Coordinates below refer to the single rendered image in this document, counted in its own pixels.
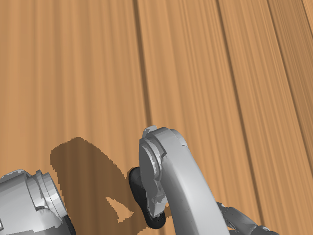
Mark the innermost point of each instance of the right robot hand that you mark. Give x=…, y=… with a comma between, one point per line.
x=236, y=220

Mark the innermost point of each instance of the left robot foot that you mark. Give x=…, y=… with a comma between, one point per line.
x=70, y=225

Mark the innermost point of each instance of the right robot arm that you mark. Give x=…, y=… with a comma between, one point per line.
x=262, y=230

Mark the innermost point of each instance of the right robot foot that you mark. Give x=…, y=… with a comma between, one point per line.
x=139, y=194

